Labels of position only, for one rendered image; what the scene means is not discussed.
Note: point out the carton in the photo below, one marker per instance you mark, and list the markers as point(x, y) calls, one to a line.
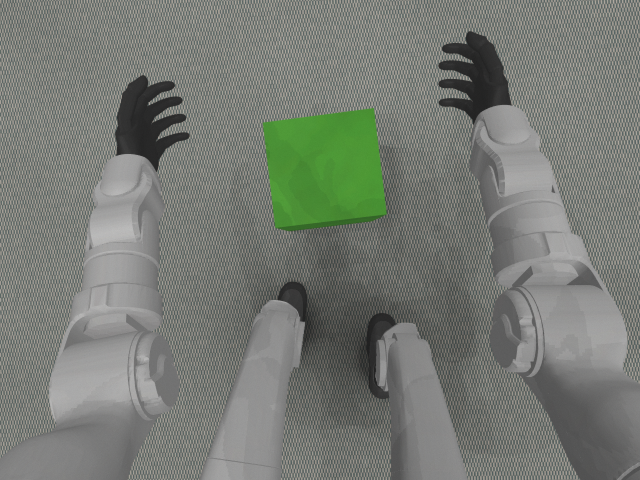
point(325, 170)

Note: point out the robot shin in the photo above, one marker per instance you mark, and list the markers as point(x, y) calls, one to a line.
point(404, 328)
point(275, 305)

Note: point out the robot right shin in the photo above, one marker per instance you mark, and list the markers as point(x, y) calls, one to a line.
point(404, 328)

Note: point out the right robot upper arm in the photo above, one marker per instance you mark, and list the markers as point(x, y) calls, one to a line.
point(567, 342)

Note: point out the left robot upper arm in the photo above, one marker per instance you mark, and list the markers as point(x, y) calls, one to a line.
point(106, 396)

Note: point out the left robot hand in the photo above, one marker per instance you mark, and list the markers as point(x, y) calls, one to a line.
point(136, 134)

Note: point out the robot left forearm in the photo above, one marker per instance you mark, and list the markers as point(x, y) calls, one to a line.
point(120, 280)

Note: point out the robot right forearm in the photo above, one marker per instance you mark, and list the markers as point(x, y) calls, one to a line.
point(532, 239)

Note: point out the robot left shin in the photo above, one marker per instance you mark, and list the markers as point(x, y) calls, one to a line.
point(275, 305)

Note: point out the right robot hand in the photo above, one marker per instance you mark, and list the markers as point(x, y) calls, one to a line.
point(488, 88)

